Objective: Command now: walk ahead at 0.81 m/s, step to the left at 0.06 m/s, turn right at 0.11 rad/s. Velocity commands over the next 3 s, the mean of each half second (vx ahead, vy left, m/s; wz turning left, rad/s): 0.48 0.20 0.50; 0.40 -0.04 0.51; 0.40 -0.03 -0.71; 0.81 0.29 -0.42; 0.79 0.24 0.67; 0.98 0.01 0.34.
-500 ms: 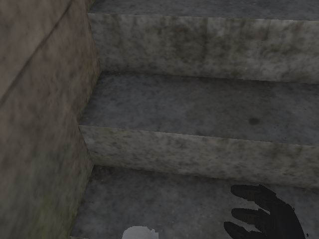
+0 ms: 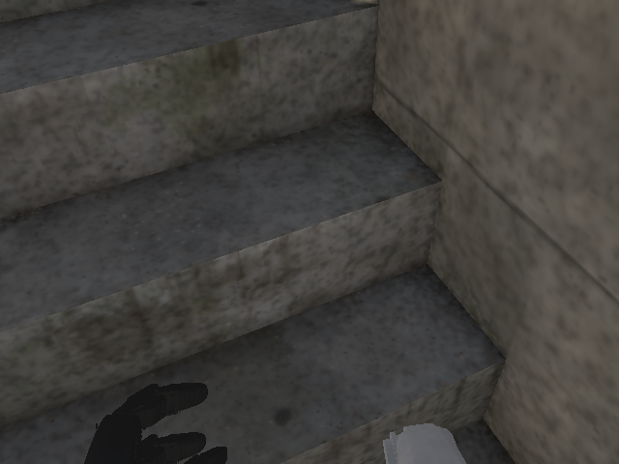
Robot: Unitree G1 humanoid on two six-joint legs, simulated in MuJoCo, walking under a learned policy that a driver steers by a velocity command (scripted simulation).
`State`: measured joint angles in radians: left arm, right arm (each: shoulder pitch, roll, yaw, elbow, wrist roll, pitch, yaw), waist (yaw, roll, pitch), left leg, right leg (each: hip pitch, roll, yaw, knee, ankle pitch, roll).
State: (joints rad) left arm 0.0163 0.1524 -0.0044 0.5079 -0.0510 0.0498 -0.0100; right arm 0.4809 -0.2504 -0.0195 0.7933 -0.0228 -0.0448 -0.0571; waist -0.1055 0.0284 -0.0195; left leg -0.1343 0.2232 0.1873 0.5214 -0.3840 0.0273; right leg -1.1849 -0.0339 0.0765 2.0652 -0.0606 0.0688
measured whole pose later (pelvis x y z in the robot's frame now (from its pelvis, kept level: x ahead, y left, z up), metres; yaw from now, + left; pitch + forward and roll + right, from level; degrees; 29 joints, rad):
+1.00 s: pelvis +0.31 +0.01 +0.24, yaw +36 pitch -1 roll -5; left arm 0.49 0.22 0.04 0.74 0.07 -0.05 0.05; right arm -0.07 -0.32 -0.03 0.63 -0.03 -0.06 -0.02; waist 0.31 0.12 -0.13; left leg -0.35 0.10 0.05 1.23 -0.15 -0.03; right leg -0.59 0.14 -0.05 1.55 -0.94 -0.13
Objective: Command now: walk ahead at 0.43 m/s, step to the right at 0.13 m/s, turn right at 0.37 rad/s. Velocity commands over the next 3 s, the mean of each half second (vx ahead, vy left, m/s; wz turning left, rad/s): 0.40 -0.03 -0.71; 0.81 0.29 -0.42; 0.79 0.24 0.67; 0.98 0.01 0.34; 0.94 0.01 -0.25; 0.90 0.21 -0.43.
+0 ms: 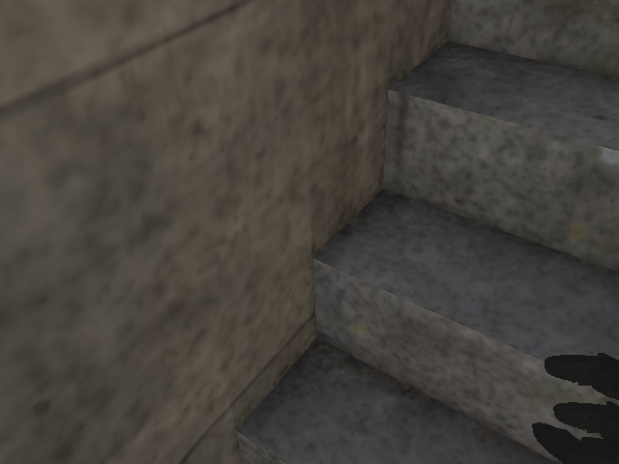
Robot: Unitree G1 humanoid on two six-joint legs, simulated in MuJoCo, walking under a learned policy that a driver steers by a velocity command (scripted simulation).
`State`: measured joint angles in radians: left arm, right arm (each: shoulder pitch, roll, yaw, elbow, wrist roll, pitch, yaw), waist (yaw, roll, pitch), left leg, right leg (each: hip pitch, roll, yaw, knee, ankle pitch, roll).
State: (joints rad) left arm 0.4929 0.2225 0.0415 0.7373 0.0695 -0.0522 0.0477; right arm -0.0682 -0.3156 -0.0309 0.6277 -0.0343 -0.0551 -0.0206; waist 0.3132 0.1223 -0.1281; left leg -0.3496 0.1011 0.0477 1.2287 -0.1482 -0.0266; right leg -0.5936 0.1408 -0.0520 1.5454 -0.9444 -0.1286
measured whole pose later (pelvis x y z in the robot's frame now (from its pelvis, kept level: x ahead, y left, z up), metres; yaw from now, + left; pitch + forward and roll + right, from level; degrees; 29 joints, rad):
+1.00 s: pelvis +0.23 +0.06 +0.18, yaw -38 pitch +1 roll +3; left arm 0.09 0.21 0.00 0.59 0.05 -0.01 -0.02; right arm 0.44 -0.28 0.01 0.67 0.03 -0.04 0.06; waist -0.15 0.01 -0.05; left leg -0.73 -0.07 -0.09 2.02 -0.42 0.02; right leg -0.25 -0.03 -0.03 0.56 -0.34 -0.06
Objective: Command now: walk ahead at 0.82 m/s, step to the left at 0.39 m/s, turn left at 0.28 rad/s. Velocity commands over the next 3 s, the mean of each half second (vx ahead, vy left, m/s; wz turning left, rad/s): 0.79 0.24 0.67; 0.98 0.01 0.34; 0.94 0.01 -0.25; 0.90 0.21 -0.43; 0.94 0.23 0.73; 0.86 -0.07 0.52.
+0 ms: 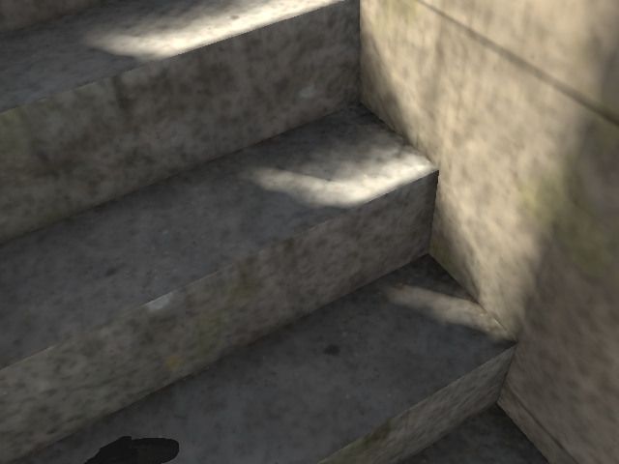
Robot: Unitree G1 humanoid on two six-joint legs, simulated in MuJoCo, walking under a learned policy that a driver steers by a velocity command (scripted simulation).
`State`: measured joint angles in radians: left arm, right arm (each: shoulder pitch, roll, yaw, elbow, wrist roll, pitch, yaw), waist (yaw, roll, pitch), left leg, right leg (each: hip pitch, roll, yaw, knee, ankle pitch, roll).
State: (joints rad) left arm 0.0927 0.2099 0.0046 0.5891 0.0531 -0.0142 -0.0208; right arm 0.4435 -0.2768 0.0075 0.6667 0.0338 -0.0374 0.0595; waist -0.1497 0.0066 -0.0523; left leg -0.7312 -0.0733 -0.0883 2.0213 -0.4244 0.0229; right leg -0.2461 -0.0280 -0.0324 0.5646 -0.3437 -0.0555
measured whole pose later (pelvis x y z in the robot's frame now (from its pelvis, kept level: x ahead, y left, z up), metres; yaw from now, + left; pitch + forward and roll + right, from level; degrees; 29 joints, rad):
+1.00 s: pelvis +0.04 -0.02 +0.12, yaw +27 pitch -1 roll -5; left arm 0.22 0.17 -0.03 0.71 0.06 -0.04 0.02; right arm 0.18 -0.15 0.02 0.53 0.04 0.00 -0.04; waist -0.08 0.03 0.06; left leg -0.91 -0.09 -0.20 1.98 -0.43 -0.03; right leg -0.48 -0.05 -0.20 1.00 -0.89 -0.01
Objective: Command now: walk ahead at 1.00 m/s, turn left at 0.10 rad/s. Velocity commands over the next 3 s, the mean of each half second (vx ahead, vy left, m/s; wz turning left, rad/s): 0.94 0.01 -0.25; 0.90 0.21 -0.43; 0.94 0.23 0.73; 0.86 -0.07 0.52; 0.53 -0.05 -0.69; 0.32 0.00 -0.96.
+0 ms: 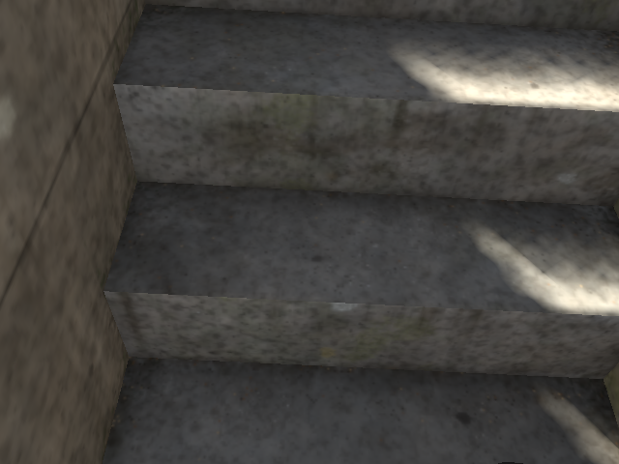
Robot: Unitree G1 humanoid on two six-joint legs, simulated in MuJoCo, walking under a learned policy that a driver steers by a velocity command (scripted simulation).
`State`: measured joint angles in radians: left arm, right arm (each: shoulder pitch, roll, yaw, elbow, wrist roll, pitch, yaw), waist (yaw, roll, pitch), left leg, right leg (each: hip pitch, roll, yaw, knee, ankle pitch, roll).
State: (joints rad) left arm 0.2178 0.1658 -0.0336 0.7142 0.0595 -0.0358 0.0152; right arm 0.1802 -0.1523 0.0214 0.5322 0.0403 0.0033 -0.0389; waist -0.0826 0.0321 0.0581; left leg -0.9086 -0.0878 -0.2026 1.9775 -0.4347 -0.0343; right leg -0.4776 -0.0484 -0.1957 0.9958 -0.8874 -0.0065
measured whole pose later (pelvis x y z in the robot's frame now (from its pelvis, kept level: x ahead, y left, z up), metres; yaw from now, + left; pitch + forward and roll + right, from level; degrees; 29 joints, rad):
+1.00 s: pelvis +0.04 -0.14 -0.11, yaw -16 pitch +0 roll +4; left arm 0.54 0.18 0.01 1.00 0.04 -0.06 0.13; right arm -0.04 -0.06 0.11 0.40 0.05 0.07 0.07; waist 0.02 0.00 0.11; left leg -1.20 -0.06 0.07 2.00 -0.46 0.03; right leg 0.11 -0.08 -0.17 0.33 -0.28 -0.03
